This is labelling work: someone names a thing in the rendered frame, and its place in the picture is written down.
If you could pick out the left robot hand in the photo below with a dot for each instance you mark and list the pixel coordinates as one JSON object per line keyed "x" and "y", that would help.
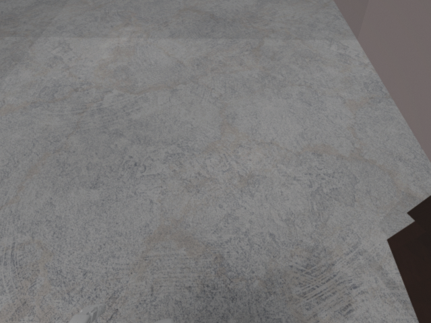
{"x": 89, "y": 313}

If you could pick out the cupboard door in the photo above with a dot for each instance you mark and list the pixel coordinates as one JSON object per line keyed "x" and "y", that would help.
{"x": 422, "y": 214}

